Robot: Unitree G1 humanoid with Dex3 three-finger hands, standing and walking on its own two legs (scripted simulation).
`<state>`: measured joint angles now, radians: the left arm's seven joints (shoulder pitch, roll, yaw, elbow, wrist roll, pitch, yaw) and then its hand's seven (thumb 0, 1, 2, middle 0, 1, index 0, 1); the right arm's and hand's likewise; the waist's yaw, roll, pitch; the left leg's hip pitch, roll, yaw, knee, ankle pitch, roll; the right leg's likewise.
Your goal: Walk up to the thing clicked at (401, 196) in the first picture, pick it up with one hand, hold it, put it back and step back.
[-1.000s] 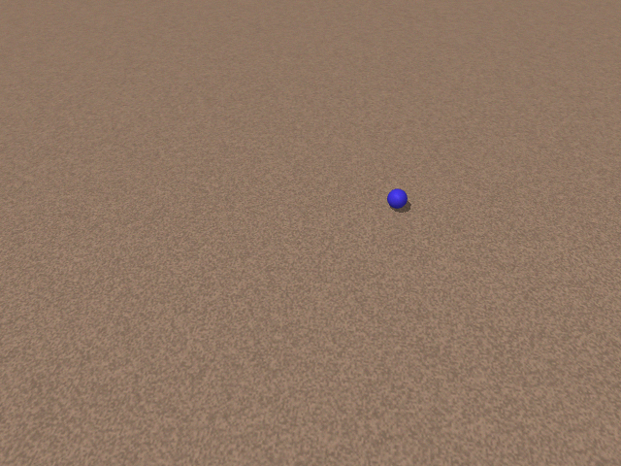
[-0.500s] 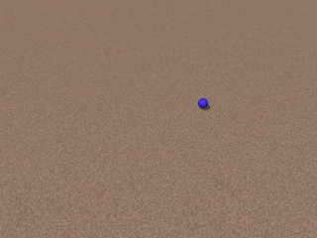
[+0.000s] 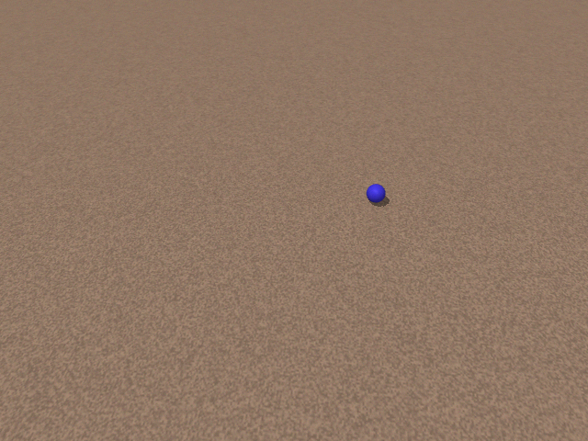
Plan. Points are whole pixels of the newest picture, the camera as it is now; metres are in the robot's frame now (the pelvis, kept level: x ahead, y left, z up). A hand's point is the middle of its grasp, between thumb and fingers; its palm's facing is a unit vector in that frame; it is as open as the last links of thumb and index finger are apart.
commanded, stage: stand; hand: left
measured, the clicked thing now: (375, 193) +1.28 -0.39 -0.74
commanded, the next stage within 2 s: walk up in 0.12 s
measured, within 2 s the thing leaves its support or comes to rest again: neither
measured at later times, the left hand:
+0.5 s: hand (146, 392) +0.23 +0.25 -0.13, palm faces -0.23 -0.81 -0.54, open 7.4 cm
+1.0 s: hand (227, 216) +0.63 +0.17 -0.17, palm faces -0.60 -0.60 -0.54, open 7.4 cm
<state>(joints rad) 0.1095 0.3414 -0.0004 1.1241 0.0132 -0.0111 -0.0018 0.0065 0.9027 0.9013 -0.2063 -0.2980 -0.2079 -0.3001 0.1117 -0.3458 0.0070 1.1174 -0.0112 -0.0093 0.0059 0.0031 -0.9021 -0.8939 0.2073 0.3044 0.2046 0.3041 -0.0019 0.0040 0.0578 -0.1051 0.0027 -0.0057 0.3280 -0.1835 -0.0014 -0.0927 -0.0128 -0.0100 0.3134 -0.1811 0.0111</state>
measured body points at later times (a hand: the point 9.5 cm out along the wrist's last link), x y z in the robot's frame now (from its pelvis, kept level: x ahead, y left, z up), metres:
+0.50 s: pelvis +0.07 -0.05 -0.05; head +0.05 -0.10 +0.40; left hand +0.24 +0.29 -0.10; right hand +0.07 -0.41 -0.18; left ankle +0.01 +0.11 -0.72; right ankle +0.08 -0.18 -0.75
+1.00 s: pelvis +0.36 -0.02 -0.04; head +0.40 -0.04 +0.41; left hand +0.66 +0.20 -0.14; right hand +0.19 -0.33 -0.13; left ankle +0.47 +0.03 -0.75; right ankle +0.18 -0.12 -0.66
